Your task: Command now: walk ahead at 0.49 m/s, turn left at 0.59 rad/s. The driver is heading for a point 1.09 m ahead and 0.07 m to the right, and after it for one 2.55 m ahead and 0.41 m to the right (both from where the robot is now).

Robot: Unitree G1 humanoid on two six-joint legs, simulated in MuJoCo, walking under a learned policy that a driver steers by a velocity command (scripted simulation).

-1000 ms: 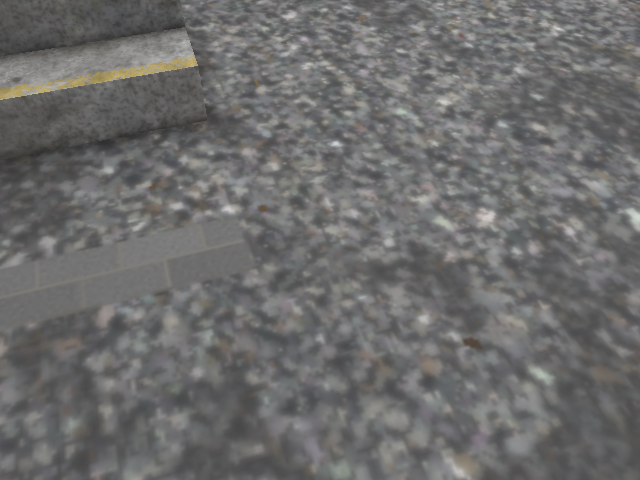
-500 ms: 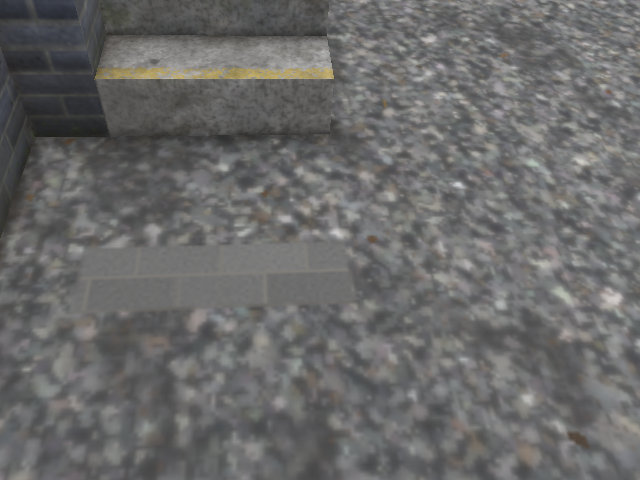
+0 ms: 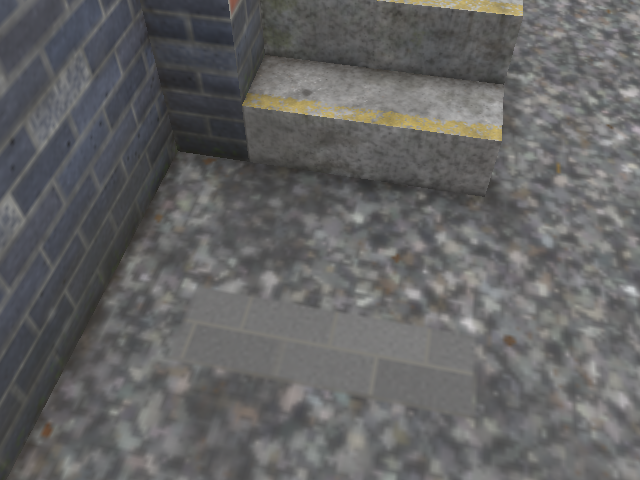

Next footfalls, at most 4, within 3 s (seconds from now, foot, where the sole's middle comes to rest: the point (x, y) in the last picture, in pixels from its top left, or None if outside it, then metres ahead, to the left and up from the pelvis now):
0.38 left None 0.35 0.18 -0.77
0.86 right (341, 407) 0.62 -0.02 -0.77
1.36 left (244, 399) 0.64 0.19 -0.77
1.72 right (353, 452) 0.52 -0.04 -0.77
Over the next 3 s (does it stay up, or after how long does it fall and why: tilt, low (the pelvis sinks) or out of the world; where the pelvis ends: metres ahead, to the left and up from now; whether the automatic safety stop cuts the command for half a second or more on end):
stays up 0.92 -0.11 0.01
